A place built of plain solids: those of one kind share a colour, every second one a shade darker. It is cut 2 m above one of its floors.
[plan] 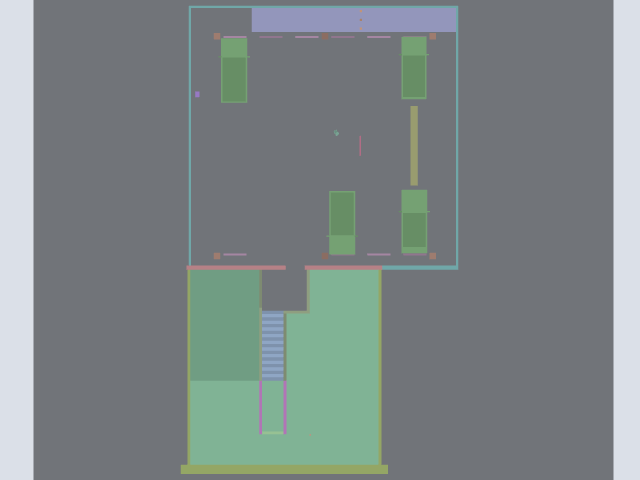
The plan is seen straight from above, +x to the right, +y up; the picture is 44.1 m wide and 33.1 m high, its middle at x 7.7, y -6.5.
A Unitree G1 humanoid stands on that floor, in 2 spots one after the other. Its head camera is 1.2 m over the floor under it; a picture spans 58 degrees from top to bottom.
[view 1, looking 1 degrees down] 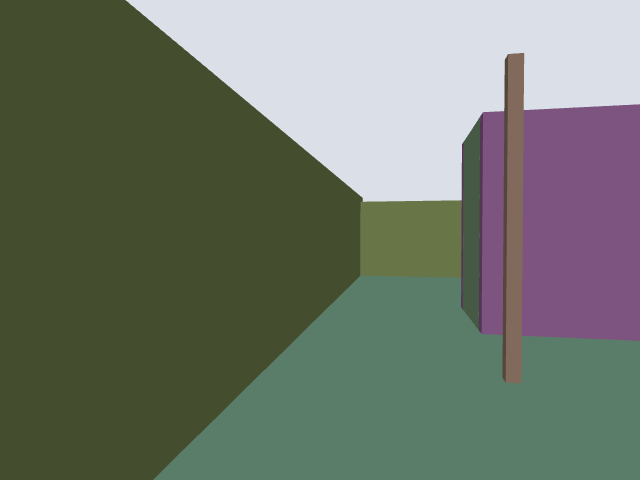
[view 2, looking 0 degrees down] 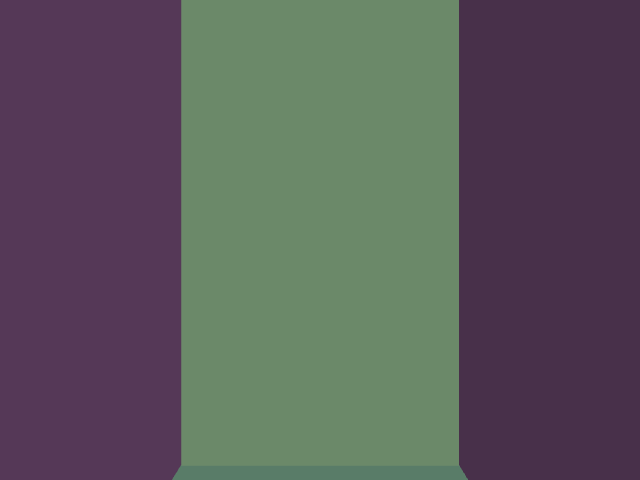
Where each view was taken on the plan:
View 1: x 10.75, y -20.80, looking -169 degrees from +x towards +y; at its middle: boundary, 6.25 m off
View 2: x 4.45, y -17.40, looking -90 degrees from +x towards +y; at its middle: lobby_wall_end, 2.30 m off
